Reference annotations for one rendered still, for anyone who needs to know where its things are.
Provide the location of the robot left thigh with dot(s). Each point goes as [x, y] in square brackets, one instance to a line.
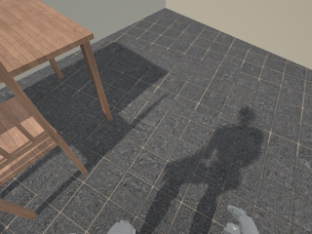
[122, 228]

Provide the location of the robot right hand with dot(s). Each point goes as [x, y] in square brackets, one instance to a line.
[246, 224]

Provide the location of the table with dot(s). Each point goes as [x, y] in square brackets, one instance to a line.
[31, 33]

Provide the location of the chair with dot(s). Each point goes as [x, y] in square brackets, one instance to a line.
[25, 136]

